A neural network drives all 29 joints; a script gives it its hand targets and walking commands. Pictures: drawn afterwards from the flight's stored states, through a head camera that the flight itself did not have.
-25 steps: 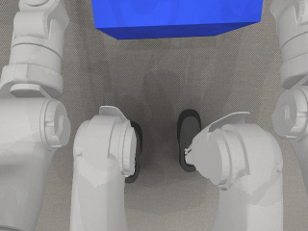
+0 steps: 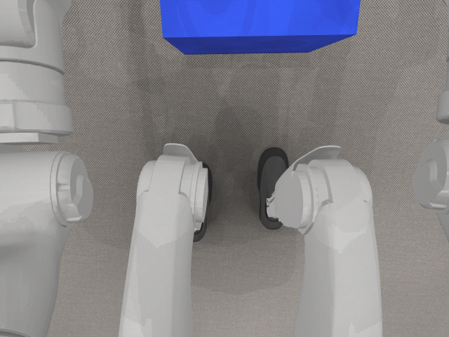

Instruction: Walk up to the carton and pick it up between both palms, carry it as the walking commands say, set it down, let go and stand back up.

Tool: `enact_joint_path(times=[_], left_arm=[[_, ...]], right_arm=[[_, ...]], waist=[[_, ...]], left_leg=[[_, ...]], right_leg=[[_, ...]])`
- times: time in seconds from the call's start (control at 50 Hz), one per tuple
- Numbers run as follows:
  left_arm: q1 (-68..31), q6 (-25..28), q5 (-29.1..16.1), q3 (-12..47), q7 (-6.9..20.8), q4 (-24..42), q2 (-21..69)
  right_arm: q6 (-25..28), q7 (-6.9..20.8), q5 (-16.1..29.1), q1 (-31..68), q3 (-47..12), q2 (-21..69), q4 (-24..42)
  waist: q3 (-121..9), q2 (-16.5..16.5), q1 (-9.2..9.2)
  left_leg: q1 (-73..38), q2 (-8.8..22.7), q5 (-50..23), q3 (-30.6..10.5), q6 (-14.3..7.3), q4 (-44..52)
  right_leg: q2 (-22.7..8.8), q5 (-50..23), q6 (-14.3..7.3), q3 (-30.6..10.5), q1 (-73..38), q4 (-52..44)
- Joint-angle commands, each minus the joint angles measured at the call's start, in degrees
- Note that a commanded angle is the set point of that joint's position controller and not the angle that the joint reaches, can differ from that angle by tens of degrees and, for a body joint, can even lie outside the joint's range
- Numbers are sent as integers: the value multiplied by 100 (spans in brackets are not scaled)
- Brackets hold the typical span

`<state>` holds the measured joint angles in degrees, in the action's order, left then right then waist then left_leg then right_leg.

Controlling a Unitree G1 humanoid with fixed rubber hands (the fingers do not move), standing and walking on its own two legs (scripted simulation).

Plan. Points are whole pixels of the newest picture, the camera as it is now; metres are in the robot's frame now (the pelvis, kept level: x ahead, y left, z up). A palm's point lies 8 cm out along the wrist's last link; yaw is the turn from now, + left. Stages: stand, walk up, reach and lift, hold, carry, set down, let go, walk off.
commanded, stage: set down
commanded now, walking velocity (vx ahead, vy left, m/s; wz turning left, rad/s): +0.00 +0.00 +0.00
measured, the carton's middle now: out of the picture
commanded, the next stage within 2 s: let go in 0.90 s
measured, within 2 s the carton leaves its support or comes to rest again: neither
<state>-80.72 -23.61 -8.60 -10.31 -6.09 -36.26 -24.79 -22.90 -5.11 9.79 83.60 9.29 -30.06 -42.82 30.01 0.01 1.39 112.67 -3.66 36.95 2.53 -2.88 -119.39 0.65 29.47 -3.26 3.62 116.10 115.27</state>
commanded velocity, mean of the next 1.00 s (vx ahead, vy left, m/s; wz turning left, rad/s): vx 0.00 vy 0.00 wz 0.00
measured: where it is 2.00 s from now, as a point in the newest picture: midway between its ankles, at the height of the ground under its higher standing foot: (233, 208)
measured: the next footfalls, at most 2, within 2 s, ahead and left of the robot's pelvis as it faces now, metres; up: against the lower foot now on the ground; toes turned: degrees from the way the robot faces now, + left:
none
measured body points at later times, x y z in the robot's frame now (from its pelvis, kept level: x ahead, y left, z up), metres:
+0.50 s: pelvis +0.00 -0.01 +0.13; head +0.37 +0.00 +0.37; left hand +0.58 +0.22 +0.03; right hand +0.60 -0.22 +0.03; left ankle +0.10 +0.09 -0.39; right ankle +0.14 -0.10 -0.39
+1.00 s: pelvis +0.02 -0.01 +0.23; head +0.38 +0.01 +0.48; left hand +0.55 +0.24 +0.09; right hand +0.59 -0.21 +0.09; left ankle +0.10 +0.09 -0.39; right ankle +0.14 -0.10 -0.39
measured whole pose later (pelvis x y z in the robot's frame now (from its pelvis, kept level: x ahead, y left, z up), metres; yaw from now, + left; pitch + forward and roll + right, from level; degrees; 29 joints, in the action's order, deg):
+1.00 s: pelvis +0.02 -0.01 +0.23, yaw +1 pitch +28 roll +0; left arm -72.3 -23.6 -9.2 -10.3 -1.4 -35.7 -26.7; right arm -23.4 -1.8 9.8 75.4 11.5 -28.3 -40.0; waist 30.0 -1.0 1.4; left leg 73.6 -4.4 21.6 -1.6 -1.2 -67.6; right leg 1.5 16.7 -3.1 2.4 75.5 64.5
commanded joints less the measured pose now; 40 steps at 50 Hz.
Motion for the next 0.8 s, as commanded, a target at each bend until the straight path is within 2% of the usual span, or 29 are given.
enact_joint_path(times=[0.0,0.1,0.18,0.32,0.46,0.56,0.66,0.74,0.78], left_arm=[[-2004,-7,-644,-233,42,1676,-1897],[-2035,-310,-605,-229,33,1843,-1961],[-2056,-440,-623,-237,37,2039,-1998],[-1826,-470,-656,-328,184,1757,-2046],[-1640,-452,-629,-422,310,1532,-2137],[-1531,-437,-575,-448,364,1469,-2125],[-1489,-343,-485,-431,385,1494,-2080],[-1318,-116,-287,-431,475,663,-1752],[-1274,69,-175,-460,516,442,-1626]], right_arm=[[-40,16,358,1883,633,-1470,2004],[-309,68,350,1881,717,-1608,1997],[-423,123,420,1929,682,-1650,2147],[-489,171,422,1866,547,-1508,2083],[-516,114,338,1756,545,-1416,2140],[-512,113,324,1562,559,-1313,2053],[-415,164,334,1400,581,-1264,1941],[-186,293,103,1187,638,-1008,1050],[-36,351,-15,1011,652,-867,662]], waist=[[-12941,-189,-185],[-13138,2,-159],[-13337,55,-112],[-13319,-246,-19],[-13509,-513,-41],[-13510,-518,-54],[-13371,-323,-56],[-12075,-148,-98],[-11843,-84,-110]], left_leg=[[-4137,16,-2999,-308,225,1872],[-4779,19,-2936,-344,285,2460],[-5176,15,-3062,-361,305,2853],[-4821,-55,-2913,-232,236,3576],[-4530,-100,-2863,-148,189,4295],[-4727,-78,-2963,-159,188,4827],[-5285,-25,-3208,-216,205,5340],[-5250,64,-3055,-317,281,5718],[-5387,73,-3142,-346,323,5850]], right_leg=[[332,-2661,68,-327,-5885,-1159],[356,-2348,49,-307,-5983,-1756],[361,-2398,51,-323,-6244,-2153],[307,-2821,121,-493,-7554,-2801],[239,-3497,182,-726,-9177,-3433],[194,-3820,205,-846,-9897,-3953],[161,-4062,222,-888,-10198,-4484],[91,-3671,232,-838,-9554,-4886],[77,-3680,227,-828,-9484,-5019]])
